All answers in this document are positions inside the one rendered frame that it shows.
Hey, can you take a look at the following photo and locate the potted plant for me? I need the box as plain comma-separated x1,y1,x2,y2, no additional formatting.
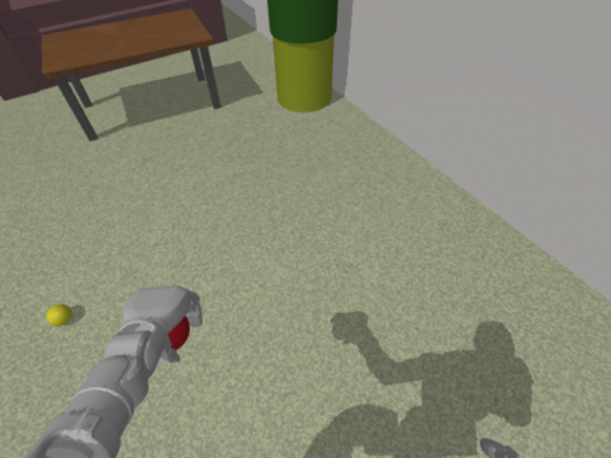
267,0,338,113

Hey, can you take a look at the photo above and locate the left robot arm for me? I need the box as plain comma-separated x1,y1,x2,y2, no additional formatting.
24,318,167,458

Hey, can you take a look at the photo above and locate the left robot hand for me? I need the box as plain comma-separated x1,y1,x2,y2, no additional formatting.
123,285,202,364

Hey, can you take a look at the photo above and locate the right robot hand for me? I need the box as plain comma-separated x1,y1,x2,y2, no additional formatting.
480,438,520,458

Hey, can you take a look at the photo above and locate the sofa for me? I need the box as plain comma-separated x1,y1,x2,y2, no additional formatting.
0,0,227,101

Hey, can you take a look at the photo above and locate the coffee table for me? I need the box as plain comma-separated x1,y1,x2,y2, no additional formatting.
42,9,221,141

